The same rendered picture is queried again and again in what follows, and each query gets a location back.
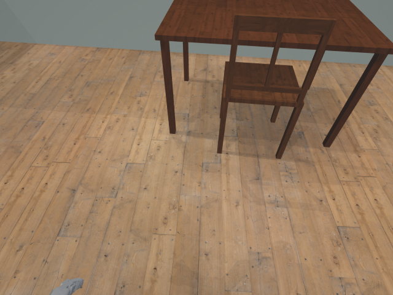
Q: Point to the chair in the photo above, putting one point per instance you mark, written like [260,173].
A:
[271,84]

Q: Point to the table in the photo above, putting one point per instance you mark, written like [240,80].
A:
[211,22]

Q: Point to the robot left hand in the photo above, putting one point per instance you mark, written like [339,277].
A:
[68,287]

